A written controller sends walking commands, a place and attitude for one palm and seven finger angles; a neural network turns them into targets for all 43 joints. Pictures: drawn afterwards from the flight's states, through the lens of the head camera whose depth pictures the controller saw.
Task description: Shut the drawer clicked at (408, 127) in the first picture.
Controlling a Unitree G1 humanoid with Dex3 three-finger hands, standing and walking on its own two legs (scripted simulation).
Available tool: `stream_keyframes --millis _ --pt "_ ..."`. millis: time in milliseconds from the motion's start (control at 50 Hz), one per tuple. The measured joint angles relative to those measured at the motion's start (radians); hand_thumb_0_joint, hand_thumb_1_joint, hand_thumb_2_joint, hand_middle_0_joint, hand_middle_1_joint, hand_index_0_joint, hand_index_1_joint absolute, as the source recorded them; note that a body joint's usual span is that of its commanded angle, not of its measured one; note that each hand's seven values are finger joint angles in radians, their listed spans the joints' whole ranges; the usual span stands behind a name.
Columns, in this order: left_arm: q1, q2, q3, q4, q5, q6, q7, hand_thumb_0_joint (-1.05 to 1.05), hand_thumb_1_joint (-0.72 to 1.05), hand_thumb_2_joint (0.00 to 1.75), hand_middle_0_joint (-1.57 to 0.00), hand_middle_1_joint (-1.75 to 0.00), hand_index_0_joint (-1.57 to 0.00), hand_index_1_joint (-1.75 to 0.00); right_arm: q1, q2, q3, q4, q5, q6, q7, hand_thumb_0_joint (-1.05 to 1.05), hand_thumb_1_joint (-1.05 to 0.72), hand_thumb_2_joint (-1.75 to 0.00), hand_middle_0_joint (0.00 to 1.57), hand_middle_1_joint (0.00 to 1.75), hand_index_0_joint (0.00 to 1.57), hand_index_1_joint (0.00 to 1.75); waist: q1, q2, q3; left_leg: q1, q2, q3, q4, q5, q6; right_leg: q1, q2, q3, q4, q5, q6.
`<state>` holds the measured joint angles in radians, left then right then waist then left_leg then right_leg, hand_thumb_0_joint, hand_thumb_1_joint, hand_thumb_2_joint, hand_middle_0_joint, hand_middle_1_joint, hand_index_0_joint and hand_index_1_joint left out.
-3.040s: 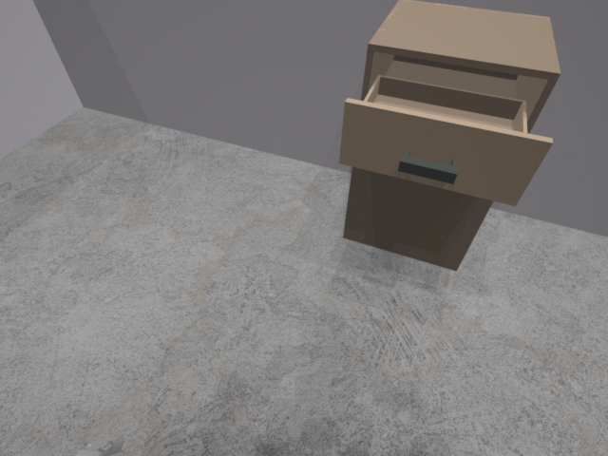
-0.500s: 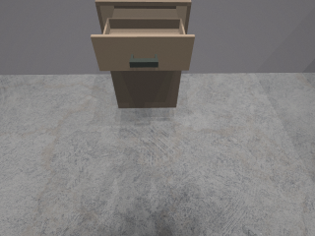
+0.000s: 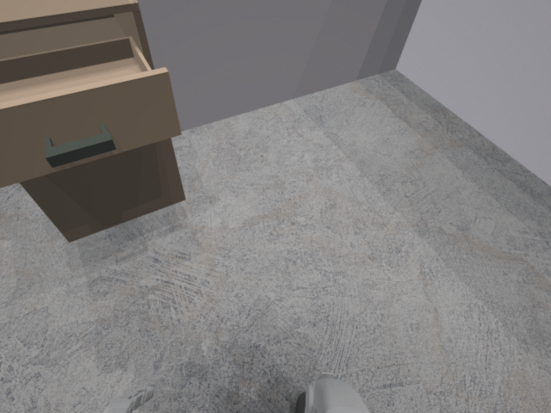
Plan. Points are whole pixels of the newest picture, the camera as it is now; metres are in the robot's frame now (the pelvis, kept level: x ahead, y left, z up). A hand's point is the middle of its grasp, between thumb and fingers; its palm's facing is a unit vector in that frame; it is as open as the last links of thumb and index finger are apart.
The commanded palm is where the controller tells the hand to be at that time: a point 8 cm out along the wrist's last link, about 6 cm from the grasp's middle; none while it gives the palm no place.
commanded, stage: walk to a spot facing it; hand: left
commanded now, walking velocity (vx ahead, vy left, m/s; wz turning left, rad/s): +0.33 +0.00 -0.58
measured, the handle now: (78, 142) +0.63 +0.42 -0.04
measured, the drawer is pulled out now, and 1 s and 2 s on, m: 0.30 0.30 0.30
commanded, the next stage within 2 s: turn to face it in 0.26 s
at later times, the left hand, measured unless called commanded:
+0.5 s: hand (183, 353) +0.24 +0.16 -0.17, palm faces -0.06 -0.98 -0.18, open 7.3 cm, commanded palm none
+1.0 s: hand (158, 310) +0.31 +0.21 -0.16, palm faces +0.14 -0.97 -0.22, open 7.4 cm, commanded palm none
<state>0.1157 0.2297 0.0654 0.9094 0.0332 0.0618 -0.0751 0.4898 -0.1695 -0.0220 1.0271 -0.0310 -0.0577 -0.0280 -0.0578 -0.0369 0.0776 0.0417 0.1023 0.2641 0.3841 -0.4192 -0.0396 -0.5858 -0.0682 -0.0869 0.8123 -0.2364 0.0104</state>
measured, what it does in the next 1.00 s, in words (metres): walks ahead: right foot, then left foot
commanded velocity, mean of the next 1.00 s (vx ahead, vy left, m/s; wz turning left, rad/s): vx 0.09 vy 0.00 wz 0.30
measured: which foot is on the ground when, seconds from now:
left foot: down 0.00-0.08, up 0.10-0.52, down 0.54-1.00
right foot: up 0.00-0.06, down 0.08-0.56, up 0.58-1.00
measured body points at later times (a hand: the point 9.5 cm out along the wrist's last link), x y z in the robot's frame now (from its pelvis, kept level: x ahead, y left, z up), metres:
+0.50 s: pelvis +0.19 -0.03 +0.00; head +0.20 +0.00 +0.45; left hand +0.24 +0.21 -0.16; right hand +0.26 -0.27 -0.12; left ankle +0.29 +0.07 -0.71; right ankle +0.13 -0.12 -0.73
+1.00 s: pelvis +0.25 +0.00 +0.01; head +0.26 +0.03 +0.46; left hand +0.30 +0.27 -0.15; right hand +0.29 -0.24 -0.13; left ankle +0.29 +0.06 -0.73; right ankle +0.25 -0.18 -0.67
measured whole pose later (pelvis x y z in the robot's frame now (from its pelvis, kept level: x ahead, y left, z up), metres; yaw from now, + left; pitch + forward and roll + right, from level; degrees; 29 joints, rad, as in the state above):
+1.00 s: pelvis +0.25 +0.00 +0.01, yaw +5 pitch +1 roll -3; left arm 0.18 0.23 0.09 0.97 0.02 0.06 0.02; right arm 0.29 -0.18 -0.06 0.98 -0.02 0.03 -0.01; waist -0.03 -0.01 0.01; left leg -0.30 -0.09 -0.07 0.43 -0.13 0.10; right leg -0.45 -0.05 0.03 0.95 -0.37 0.09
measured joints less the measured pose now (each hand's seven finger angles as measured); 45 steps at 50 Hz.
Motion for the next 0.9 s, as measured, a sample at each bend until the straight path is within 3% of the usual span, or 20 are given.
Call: stream_keyframes --millis 40,80,100,140,200,280,360,440,500,540,560,600,640,680,780,900 --pt "-0.036 -0.013 -0.007 -0.014 -0.002 -0.014 -0.001 0.01 0.91 0.9 -0.19 -0.3 -0.2 -0.3 0.02 -0.004 -0.004 0.019 0.001 0.005 0.003 0.0 -0.91 -0.89 0.2 0.3 0.2 0.3 -0.012 0.016 0.019 0.013 0.023 0.025 0.042 -0.047 -0.022 0.044 0.023 -0.025 -0.086 -0.025 -0.028" --pt "-0.06 -0.014 -0.013 -0.032 -0.003 -0.047 0.001 0.01 0.91 0.9 -0.2 -0.3 -0.2 -0.3 0.043 -0.003 -0.005 0.038 0.007 0.014 0.009 0.01 -0.91 -0.89 0.2 0.3 0.2 0.3 -0.013 0.023 0.031 -0.021 0.061 0.034 0.198 -0.106 -0.031 0.118 0.048 -0.045 -0.187 0.025 -0.064" --pt "-0.069 -0.015 -0.013 -0.038 -0.006 -0.068 0.008 0.01 0.91 0.9 -0.2 -0.3 -0.2 -0.3 0.039 -0.003 -0.005 0.046 0.014 0.023 0.014 0.01 -0.91 -0.89 0.2 0.3 0.2 0.3 -0.009 0.025 0.039 -0.08 0.078 0.0 0.361 -0.12 -0.026 0.111 0.059 -0.045 -0.16 0.057 -0.079" --pt "-0.073 -0.015 -0.011 -0.043 -0.02 -0.087 0.024 0.01 0.91 0.9 -0.2 -0.3 -0.2 -0.3 0.002 -0.003 -0.008 0.054 0.024 0.045 0.017 0.01 -0.91 -0.89 0.2 0.3 0.2 0.3 -0.012 0.028 0.055 -0.229 0.065 -0.116 0.701 -0.118 -0.004 0.123 0.078 -0.042 -0.112 0.01 -0.092" --pt "-0.041 -0.016 -0.012 -0.025 -0.026 -0.085 0.044 0.01 0.91 0.9 -0.2 -0.3 -0.2 -0.3 -0.071 -0.004 -0.017 0.032 0.021 0.05 0.017 0.01 -0.91 -0.89 0.2 0.3 0.2 0.3 -0.011 0.026 0.044 -0.415 0.051 -0.185 0.914 0.0 0.008 0.205 0.106 -0.028 -0.186 -0.007 -0.089" --pt "0.024 -0.028 -0.014 0.019 -0.016 -0.091 0.063 0.01 0.9 0.9 -0.2 -0.3 -0.2 -0.3 -0.175 -0.01 -0.026 -0.035 0.008 0.041 0.015 0.01 -0.91 -0.89 0.2 0.3 0.2 0.3 -0.004 0.035 0.005 -0.58 0.06 -0.205 0.836 0.093 -0.003 0.298 0.132 0.0 -0.314 0.023 -0.093" --pt "0.087 -0.035 -0.006 0.055 -0.012 -0.097 0.071 0.01 0.91 0.9 -0.2 -0.3 -0.21 -0.3 -0.252 -0.008 -0.029 -0.08 0.004 0.036 0.021 0.01 -0.91 -0.89 0.19 0.3 0.2 0.3 0.022 0.044 -0.035 -0.644 0.058 -0.213 0.688 0.16 -0.015 0.362 0.144 0.026 -0.379 0.018 -0.086" --pt "0.144 -0.034 -0.008 0.085 -0.01 -0.104 0.076 0.01 0.91 0.9 -0.2 -0.3 -0.21 -0.3 -0.303 -0.001 -0.026 -0.088 0.007 0.034 0.027 0.0 -0.91 -0.89 0.19 0.3 0.2 0.3 0.055 0.045 -0.062 -0.611 0.037 -0.208 0.509 0.18 -0.013 0.418 0.147 0.039 -0.405 -0.013 -0.07" --pt "0.178 -0.035 -0.013 0.108 -0.008 -0.105 0.085 0.01 0.91 0.9 -0.2 -0.3 -0.2 -0.3 -0.319 0.007 -0.018 -0.075 0.013 0.029 0.028 0.0 -0.91 -0.89 0.19 0.3 0.2 0.3 0.076 0.04 -0.071 -0.529 0.003 -0.197 0.358 0.183 0.0 0.467 0.139 0.03 -0.4 -0.056 -0.05" --pt "0.203 -0.036 -0.016 0.122 -0.011 -0.102 0.091 0.01 0.91 0.9 -0.2 -0.3 -0.2 -0.3 -0.316 0.012 -0.01 -0.065 0.014 0.022 0.027 0.0 -0.91 -0.89 0.19 0.3 0.2 0.3 0.085 0.033 -0.076 -0.448 -0.027 -0.19 0.239 0.253 0.021 0.488 0.128 0.018 -0.357 -0.107 -0.031" --pt "0.21 -0.032 -0.016 0.13 -0.014 -0.097 0.094 0.01 0.91 0.9 -0.2 -0.3 -0.2 -0.3 -0.316 0.021 -0.007 -0.058 0.011 0.017 0.025 0.0 -0.91 -0.89 0.19 0.3 0.2 0.3 0.085 0.016 -0.075 -0.426 -0.047 -0.185 0.226 0.231 0.065 0.478 0.11 0.013 -0.3 -0.141 -0.021" --pt "0.211 -0.027 -0.015 0.143 -0.021 -0.081 0.1 0.01 0.91 0.9 -0.2 -0.3 -0.2 -0.3 -0.317 0.035 0.006 -0.054 0.01 0.018 0.025 0.0 -0.91 -0.89 0.19 0.3 0.2 0.3 0.096 -0.014 -0.066 -0.409 -0.073 -0.173 0.248 0.18 0.111 0.409 0.083 0.022 -0.081 -0.242 -0.002" --pt "0.207 -0.029 -0.014 0.151 -0.018 -0.063 0.104 0.01 0.91 0.9 -0.2 -0.3 -0.2 -0.3 -0.311 0.044 0.016 -0.05 0.012 0.026 0.019 0.0 -0.91 -0.89 0.19 0.3 0.2 0.3 0.098 -0.019 -0.061 -0.381 -0.086 -0.171 0.227 0.17 0.124 0.33 0.073 0.034 0.112 -0.294 0.013" --pt "0.19 -0.033 -0.01 0.149 -0.015 -0.048 0.1 0.01 0.91 0.9 -0.2 -0.3 -0.2 -0.3 -0.302 0.047 0.007 -0.055 0.018 0.034 0.008 0.0 -0.92 -0.89 0.2 0.3 0.2 0.3 0.092 -0.015 -0.054 -0.36 -0.101 -0.181 0.182 0.192 0.126 0.257 0.054 0.041 0.222 -0.266 0.025" --pt "0.147 -0.036 0.005 0.109 -0.009 -0.03 0.093 0.01 0.91 0.9 -0.2 -0.3 -0.2 -0.3 -0.286 0.013 -0.011 -0.056 0.018 0.057 0.009 -0.01 -0.94 -0.89 0.2 0.3 0.21 0.3 0.081 -0.003 -0.044 -0.336 -0.136 -0.217 0.086 0.248 0.144 0.135 0.009 0.082 0.272 -0.139 0.051" --pt "0.109 -0.016 0.024 0.078 -0.007 -0.014 0.097 0.01 0.91 0.9 -0.2 -0.3 -0.2 -0.3 -0.237 -0.002 -0.03 -0.05 0.016 0.078 0.015 0.0 -0.92 -0.89 0.2 0.3 0.21 0.3 0.055 0.008 -0.058 -0.337 -0.167 -0.278 0.048 0.274 0.147 0.112 0.0 0.11 0.209 -0.095 0.074"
